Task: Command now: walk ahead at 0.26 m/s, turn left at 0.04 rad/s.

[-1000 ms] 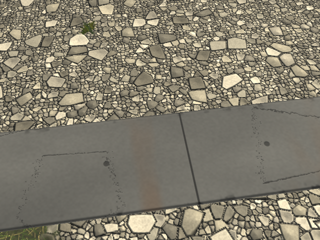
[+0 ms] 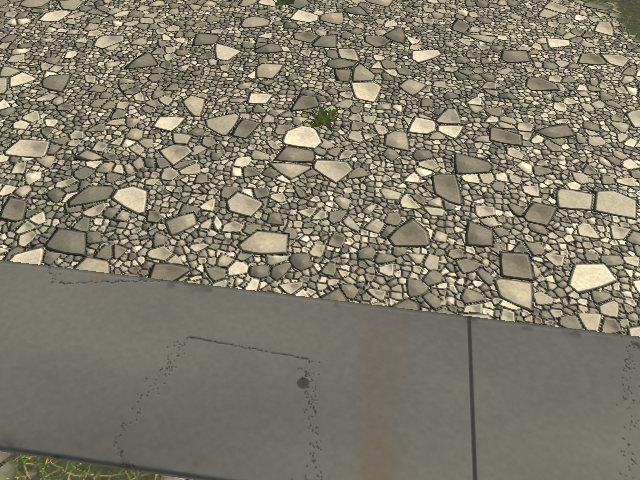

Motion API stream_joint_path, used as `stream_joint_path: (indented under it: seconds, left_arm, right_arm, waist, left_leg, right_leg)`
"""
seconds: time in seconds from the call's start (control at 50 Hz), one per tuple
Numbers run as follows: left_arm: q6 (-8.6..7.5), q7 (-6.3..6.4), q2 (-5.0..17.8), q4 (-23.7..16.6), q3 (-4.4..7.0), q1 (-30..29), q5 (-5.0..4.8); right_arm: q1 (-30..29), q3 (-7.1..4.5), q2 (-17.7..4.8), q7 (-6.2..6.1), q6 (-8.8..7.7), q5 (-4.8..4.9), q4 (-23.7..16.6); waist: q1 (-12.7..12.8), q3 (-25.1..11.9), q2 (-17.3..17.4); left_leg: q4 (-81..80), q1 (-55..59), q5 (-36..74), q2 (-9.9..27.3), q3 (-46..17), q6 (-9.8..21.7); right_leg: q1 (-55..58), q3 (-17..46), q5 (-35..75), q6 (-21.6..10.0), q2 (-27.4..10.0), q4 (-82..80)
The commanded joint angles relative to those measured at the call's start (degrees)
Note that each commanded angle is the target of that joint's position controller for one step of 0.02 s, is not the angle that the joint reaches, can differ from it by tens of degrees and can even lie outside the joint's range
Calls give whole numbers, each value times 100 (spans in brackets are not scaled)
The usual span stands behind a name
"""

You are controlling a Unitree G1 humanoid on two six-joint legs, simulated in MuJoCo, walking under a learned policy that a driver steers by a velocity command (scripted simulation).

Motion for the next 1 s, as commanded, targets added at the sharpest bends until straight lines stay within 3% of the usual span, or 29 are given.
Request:
stream_joint_path:
  seconds: [0.02,0.06,0.08,0.1,0.12,0.14,0.16,0.18,0.2,0.22,0.26,0.32,0.36,0.42,0.46,0.48,0.5,0.52,0.54,0.56,0.58,0.6,0.62,0.68,0.74,0.82,0.92,0.96,1.0]
  left_arm:
    - [-119,31,1055,-256,291,101,-63]
    - [-105,-14,937,-373,254,-293,-85]
    - [-124,-25,692,-534,180,-637,-90]
    - [-225,-26,437,-734,119,-828,-72]
    - [-348,-2,660,-850,170,-920,-72]
    - [-410,-11,871,-819,259,-830,-145]
    - [-435,-40,805,-766,249,-708,-189]
    - [-441,-83,694,-744,216,-726,-172]
    - [-438,-131,639,-753,210,-817,-128]
    - [-427,-190,594,-761,208,-875,-109]
    - [-401,-293,405,-764,144,-1004,-65]
    - [-432,-360,221,-886,37,-1484,-46]
    - [-431,-363,359,-943,68,-1658,-83]
    - [-435,-340,649,-985,171,-1602,-112]
    - [-425,-279,879,-875,301,-1043,-67]
    - [-393,-219,1048,-651,415,-247,-58]
    - [-356,-153,1262,-451,494,764,-43]
    - [-355,-158,1901,-328,598,1278,95]
    - [-357,-185,1378,-295,473,1282,4]
    - [-355,-157,1141,-313,391,776,-28]
    - [-348,-144,1006,-353,348,420,-9]
    - [-360,-164,896,-352,314,162,63]
    - [-398,-181,778,-368,278,1,153]
    - [-518,-196,728,-246,286,-63,65]
    - [-544,-144,904,-86,331,167,38]
    - [-460,-75,1035,57,345,523,-27]
    - [-294,-50,1114,348,343,1184,-83]
    - [-207,-16,1172,399,364,1249,-93]
    - [-152,21,1292,396,407,1154,-95]
  right_arm:
    - [-388,-111,-420,37,-339,91,-544]
    - [115,-147,-449,92,-425,88,-376]
    - [546,-213,-634,115,-456,80,-221]
    - [1009,-347,-1065,132,-477,98,-65]
    - [1442,-424,-1323,179,-493,53,-67]
    - [1499,-353,-1135,172,-522,12,-57]
    - [1420,-308,-1003,155,-533,-4,-84]
    - [1360,-272,-911,139,-517,-10,-97]
    - [1246,-219,-805,121,-476,-10,-85]
    - [1153,-158,-655,104,-423,-12,-71]
    - [1108,-118,-597,61,-357,14,-29]
    - [965,-159,-860,-38,-319,49,21]
    - [1107,-206,-1055,-41,-338,67,127]
    - [1051,-246,-1133,-27,-357,130,257]
    - [946,-279,-1223,-35,-315,106,290]
    - [950,-256,-1168,-50,-278,75,289]
    - [961,-177,-998,-75,-267,-19,195]
    - [1764,59,-154,-37,-348,4,52]
    - [1601,-1,-564,0,-465,120,196]
    - [890,-127,-961,36,-512,287,24]
    - [424,-100,-982,26,-547,253,-96]
    - [211,-105,-917,6,-545,130,-121]
    - [324,-128,-867,-2,-494,72,-85]
    - [522,-87,-629,-21,-323,52,36]
    - [-107,-63,-597,-46,-318,-33,-159]
    - [-913,6,-450,37,-434,-4,-327]
    - [-1855,41,-419,220,-535,69,-651]
    - [-1921,12,-508,288,-584,73,-737]
    - [-1566,-59,-688,298,-629,65,-666]
  waist:
    - [79,755,-783]
    - [-253,614,-745]
    - [-446,566,-326]
    - [-479,435,913]
    - [-721,293,1675]
    - [-617,295,1197]
    - [-500,246,727]
    - [-460,247,425]
    - [-401,324,347]
    - [-346,359,449]
    - [-351,394,521]
    - [-422,548,548]
    - [-463,588,730]
    - [-269,648,749]
    - [108,180,789]
    - [503,-350,731]
    - [923,-1060,479]
    - [513,-2087,-1380]
    - [665,-2284,-1433]
    - [602,-1063,-989]
    - [463,-531,-391]
    - [271,-182,-145]
    - [41,-118,-283]
    - [-184,-18,-400]
    - [-60,266,-204]
    - [258,382,-131]
    - [621,571,-120]
    - [530,539,-226]
    - [268,323,-409]
  left_leg:
    - [123,-1028,-89,124,412,160]
    - [-531,90,65,150,368,339]
    - [-1048,660,-62,356,-213,504]
    - [-1662,1421,-64,1002,-1575,870]
    - [-2237,2273,625,1910,-3231,1473]
    - [-2135,2668,1166,2156,-3415,1648]
    - [-2011,2859,1456,2102,-3010,1569]
    - [-2037,2890,1721,1990,-2530,1440]
    - [-2137,2733,2074,1870,-2123,1288]
    - [-2301,2492,2263,1694,-1743,1153]
    - [-2561,2110,2581,1441,-1138,1050]
    - [-2806,1257,2448,1133,-422,905]
    - [-2955,987,2197,1236,-373,880]
    - [-2773,1367,2718,1530,-372,745]
    - [-1883,1645,4624,1443,-129,556]
    - [-887,1443,5335,1223,79,422]
    - [601,390,4346,1017,161,242]
    - [3113,-1642,413,-35,227,-179]
    - [3939,-2297,-828,-113,-489,-153]
    - [4179,-2866,-470,238,-298,-102]
    - [3924,-2719,49,542,-111,-29]
    - [3571,-2488,384,738,-26,-21]
    - [3331,-2106,647,922,-89,7]
    - [2863,-1796,866,1036,-10,-92]
    - [2028,-2327,1667,1113,28,-251]
    - [501,-2238,2849,932,238,-277]
    - [-500,-2236,2822,670,352,-214]
    - [-810,-2133,2392,556,297,-126]
    - [-999,-1466,1953,391,363,-8]
  right_leg:
    - [-99,2465,-2211,-1192,-1681,-1972]
    - [-713,1791,-1435,-915,-1305,-1641]
    - [-1131,1044,-720,-591,-761,-936]
    - [-1866,-21,-4,-137,39,642]
    - [-2988,10,-687,34,245,2050]
    - [-3725,334,-1235,-32,78,2966]
    - [-4033,420,-950,-137,-122,3396]
    - [-4232,364,-553,-203,-293,3431]
    - [-4217,333,-194,-213,-455,3231]
    - [-4004,250,83,-167,-549,2952]
    - [-3617,-31,653,-10,-507,2338]
    - [-2600,-260,1671,152,-314,764]
    - [-1950,-317,2069,159,-157,208]
    - [-1708,-151,2075,-82,-147,-223]
    - [-885,-341,1840,-330,92,-331]
    - [182,-474,1803,-492,230,-344]
    - [1854,214,1738,-749,-405,-74]
    - [3752,3257,223,-1727,-2067,-737]
    - [3652,4807,-1035,-1808,-2218,-1903]
    - [2777,3946,-1162,-1520,-2093,-2009]
    - [1864,3146,-590,-1355,-1879,-2035]
    - [1062,2556,80,-1278,-1631,-2125]
    - [540,2150,486,-1227,-1419,-2270]
    - [-60,1517,1000,-1358,-1252,-2662]
    - [2,1154,1422,-1395,-1234,-2870]
    - [298,590,1882,-1138,-1016,-2842]
    - [1055,698,2023,-1094,-1245,-2477]
    - [1405,907,2288,-1025,-1391,-2161]
    - [1522,1048,2959,-907,-1425,-1731]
